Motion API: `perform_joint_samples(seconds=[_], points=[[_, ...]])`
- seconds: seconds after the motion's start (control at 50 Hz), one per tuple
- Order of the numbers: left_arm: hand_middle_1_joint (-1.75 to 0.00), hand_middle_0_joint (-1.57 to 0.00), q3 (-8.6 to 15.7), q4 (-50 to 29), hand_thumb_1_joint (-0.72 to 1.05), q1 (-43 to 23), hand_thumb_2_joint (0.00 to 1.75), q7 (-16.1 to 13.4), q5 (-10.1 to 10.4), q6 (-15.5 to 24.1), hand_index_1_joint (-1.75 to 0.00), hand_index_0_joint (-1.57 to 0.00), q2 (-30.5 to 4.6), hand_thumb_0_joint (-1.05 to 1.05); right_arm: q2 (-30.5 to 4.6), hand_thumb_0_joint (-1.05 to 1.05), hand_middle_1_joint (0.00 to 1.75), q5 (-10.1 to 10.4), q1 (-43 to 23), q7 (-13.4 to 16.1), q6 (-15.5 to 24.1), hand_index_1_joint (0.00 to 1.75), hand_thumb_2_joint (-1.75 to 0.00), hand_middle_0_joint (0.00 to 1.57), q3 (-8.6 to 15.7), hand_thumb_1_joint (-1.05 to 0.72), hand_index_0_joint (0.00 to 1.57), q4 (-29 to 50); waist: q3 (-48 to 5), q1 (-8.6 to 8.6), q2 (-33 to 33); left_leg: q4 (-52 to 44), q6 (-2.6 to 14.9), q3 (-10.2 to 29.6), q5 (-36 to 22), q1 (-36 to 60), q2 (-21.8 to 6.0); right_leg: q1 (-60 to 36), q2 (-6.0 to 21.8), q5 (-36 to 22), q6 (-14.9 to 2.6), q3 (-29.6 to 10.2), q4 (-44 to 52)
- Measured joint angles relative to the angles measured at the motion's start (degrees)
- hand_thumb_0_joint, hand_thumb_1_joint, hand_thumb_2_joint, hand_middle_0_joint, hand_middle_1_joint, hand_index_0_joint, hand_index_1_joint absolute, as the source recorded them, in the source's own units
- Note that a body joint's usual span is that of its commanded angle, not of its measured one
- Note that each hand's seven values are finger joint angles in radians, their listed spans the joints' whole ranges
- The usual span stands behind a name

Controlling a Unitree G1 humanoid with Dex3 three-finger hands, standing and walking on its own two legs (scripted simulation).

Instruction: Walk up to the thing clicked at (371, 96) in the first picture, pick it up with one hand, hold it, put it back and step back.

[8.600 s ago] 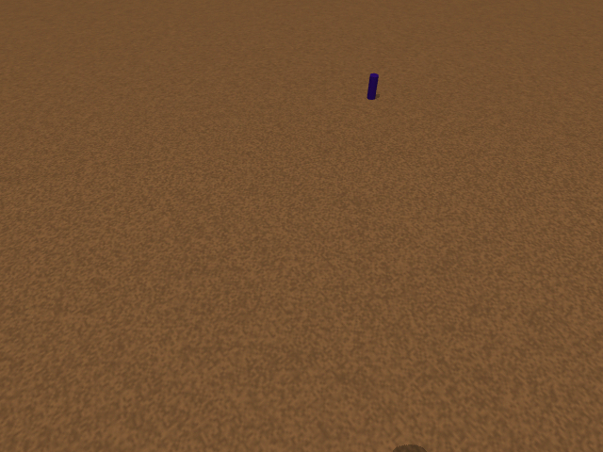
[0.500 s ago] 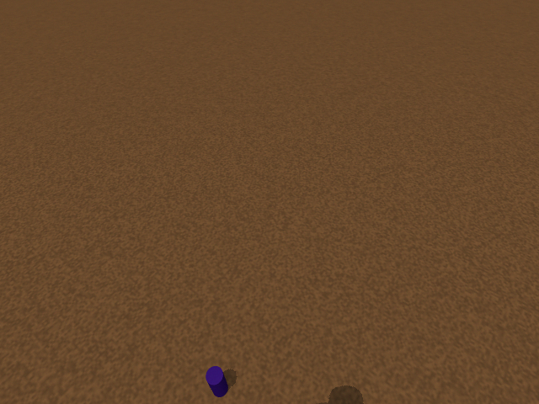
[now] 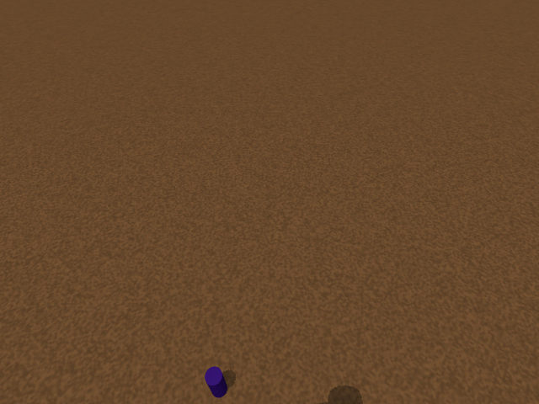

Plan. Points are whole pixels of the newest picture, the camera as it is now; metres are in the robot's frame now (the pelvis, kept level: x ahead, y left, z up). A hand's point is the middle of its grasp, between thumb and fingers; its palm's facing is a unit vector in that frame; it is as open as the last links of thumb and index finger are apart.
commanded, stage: stand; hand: left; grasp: from the side
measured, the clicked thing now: (216, 382) +0.34 +0.20 -0.71
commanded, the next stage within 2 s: go down in 0.46 s
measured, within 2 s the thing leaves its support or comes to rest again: neither
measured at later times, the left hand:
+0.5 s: hand out of the picture +0.07 +0.25 -0.16, palm faces -0.04 -0.94 -0.34, open 7.4 cm
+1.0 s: hand out of the picture +0.16 +0.27 -0.19, palm faces +0.03 -0.94 -0.33, open 15.0 cm
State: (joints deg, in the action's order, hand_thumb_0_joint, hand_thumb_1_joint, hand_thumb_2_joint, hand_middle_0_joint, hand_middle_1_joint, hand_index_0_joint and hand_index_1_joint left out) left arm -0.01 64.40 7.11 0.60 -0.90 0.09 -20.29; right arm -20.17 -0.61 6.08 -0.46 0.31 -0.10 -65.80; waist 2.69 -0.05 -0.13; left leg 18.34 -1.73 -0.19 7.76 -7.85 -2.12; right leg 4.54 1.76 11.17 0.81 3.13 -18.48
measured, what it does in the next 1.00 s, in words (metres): stands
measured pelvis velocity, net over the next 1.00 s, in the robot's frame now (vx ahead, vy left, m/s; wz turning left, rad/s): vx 0.00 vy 0.01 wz -0.03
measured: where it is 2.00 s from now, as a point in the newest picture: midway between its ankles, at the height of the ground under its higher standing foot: outside the picture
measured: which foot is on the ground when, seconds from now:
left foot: down 0.00-1.00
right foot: down 0.00-1.00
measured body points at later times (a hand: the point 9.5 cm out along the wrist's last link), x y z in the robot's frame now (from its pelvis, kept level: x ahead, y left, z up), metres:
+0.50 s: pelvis +0.00 +0.00 +0.00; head +0.01 +0.00 +0.45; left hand +0.08 +0.30 -0.13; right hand +0.08 -0.30 -0.13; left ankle +0.03 +0.14 -0.75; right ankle -0.01 -0.13 -0.75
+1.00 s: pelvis +0.00 +0.01 -0.05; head +0.07 +0.01 +0.40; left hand +0.16 +0.32 -0.16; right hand +0.10 -0.26 -0.16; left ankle +0.03 +0.14 -0.75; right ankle -0.01 -0.13 -0.75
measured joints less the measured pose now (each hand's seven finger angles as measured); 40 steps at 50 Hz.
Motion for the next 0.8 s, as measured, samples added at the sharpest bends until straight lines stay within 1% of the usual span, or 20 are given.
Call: perform_joint_samples(seconds=[0.58, 0.6, 0.62, 0.64, 0.68, 0.74, 0.8], points=[[-0.3, -0.2, -0.1, -0.3, 0.9, 0.1, 0.9, -0.1, 0.0, 0.1, -0.3, -0.2, 0.1, 0.01, -0.1, 0.0, 0.3, -0.1, 0.3, 0.0, 0.0, 0.3, -0.89, 0.21, 0.0, -0.91, 0.2, 0.2, 0.2, 0.04, -0.1, 0.0, -0.08, -0.1, 0.5, 0.0, -0.1, -0.1, -0.1, 0.4, -0.06, -0.1, 0.1], [-0.29, -0.2, 0.2, -1.8, 0.89, 0.6, 0.89, -0.3, 0.6, -0.1, -0.29, -0.19, 0.3, 0.01, -0.1, 0.0, 0.3, 0.8, 1.1, 0.5, -0.2, 0.3, -0.9, 0.21, -0.1, -0.91, 0.2, 2.3, -0.2, -0.05, -0.2, 0.8, -0.01, 0.0, 0.8, -1.1, -0.1, 1.1, -0.1, 0.8, -0.09, -0.1, -0.7], [-0.28, -0.19, 0.7, -3.3, 0.88, 0.3, 0.88, -0.7, 1.2, 0.3, -0.28, -0.18, 0.8, 0.01, 0.1, 0.0, 0.3, 1.7, 2.2, 1.1, 0.4, 0.3, -0.9, 0.21, -0.1, -0.92, 0.2, 5.3, 0.0, -0.09, -0.3, 2.1, 0.07, 0.1, 1.3, -2.5, 0.0, 2.4, 0.0, 1.2, -0.11, 0.0, -2.0], [-0.26, -0.17, 1.6, -3.8, 0.86, -0.8, 0.86, -0.9, 1.3, 0.9, -0.26, -0.17, 1.3, 0.01, 0.3, 0.0, 0.3, 2.4, 3.1, 1.7, 1.2, 0.29, -0.9, 0.21, 0.0, -0.92, 0.2, 7.9, 0.4, -0.07, -0.4, 3.2, 0.13, 0.2, 1.6, -3.7, 0.0, 3.7, 0.1, 1.7, -0.13, 0.1, -3.2], [-0.22, -0.14, 3.6, -3.0, 0.8, -4.1, 0.79, -0.8, 0.8, 1.3, -0.22, -0.13, 1.8, 0.01, 1.3, 0.0, 0.3, 3.1, 4.0, 2.3, 2.0, 0.29, -0.9, 0.2, 0.2, -0.93, 0.2, 11.8, 0.6, -0.23, -0.5, 5.8, 0.22, 0.4, 2.4, -6.9, -0.1, 6.7, 0.1, 2.5, -0.2, 0.1, -5.7], [-0.17, -0.09, 6.9, -1.7, 0.66, -8.9, 0.66, 0.2, -1.3, 1.2, -0.16, -0.09, 1.3, 0.01, 3.5, 0.0, 0.3, 2.5, 4.7, 2.5, 2.4, 0.29, -0.91, 0.2, 0.7, -0.94, 0.2, 15.8, 0.0, -0.51, 0.3, 10.0, 0.05, 0.2, 3.9, -12.0, -0.4, 12.2, -0.1, 4.0, -0.37, -0.2, -10.3], [-0.13, -0.06, 9.9, -2.7, 0.49, -10.5, 0.51, 1.0, -2.9, 0.4, -0.13, -0.06, 0.5, 0.01, 5.4, 0.0, 0.3, 1.9, 5.9, 2.2, 2.5, 0.3, -0.91, 0.2, 1.2, -0.94, 0.2, 19.0, -1.4, -1.08, 0.9, 14.0, -0.05, -0.1, 5.7, -16.2, -0.7, 16.5, -0.3, 5.7, -0.45, -0.8, -14.3]])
